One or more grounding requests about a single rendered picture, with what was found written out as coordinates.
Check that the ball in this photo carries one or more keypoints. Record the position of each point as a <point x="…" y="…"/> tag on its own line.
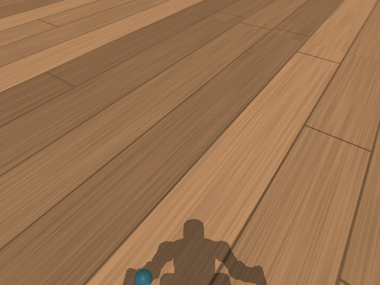
<point x="143" y="277"/>

